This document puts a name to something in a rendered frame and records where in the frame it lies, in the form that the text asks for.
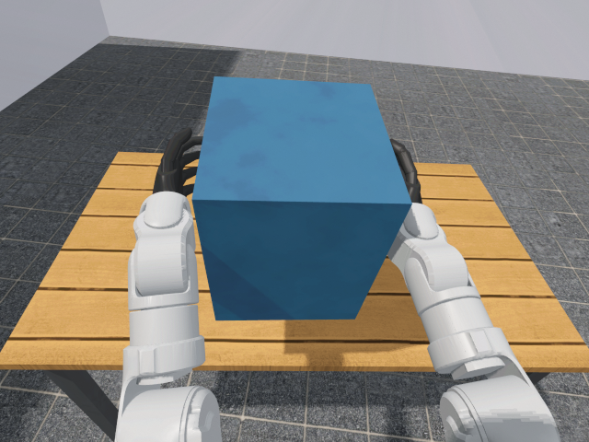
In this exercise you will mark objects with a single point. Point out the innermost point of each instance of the robot left hand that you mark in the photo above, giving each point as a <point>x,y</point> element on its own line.
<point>171,175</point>

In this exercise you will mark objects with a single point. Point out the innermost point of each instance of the robot right hand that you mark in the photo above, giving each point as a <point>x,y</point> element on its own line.
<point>408,171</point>

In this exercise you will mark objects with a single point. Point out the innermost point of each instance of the left robot forearm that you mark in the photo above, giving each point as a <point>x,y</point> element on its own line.
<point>165,343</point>

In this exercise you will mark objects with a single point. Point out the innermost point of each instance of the table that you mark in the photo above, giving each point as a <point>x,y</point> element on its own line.
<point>78,319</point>

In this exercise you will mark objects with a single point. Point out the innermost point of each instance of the left robot upper arm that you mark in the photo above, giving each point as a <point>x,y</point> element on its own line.
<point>183,414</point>

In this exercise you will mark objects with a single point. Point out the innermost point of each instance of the right robot forearm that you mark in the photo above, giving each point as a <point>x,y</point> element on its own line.
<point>462,339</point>

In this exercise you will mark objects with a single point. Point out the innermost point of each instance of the right robot upper arm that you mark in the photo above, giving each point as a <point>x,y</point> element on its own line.
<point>503,409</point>

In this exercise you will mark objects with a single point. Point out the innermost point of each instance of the carton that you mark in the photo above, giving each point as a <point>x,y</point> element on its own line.
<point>298,198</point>

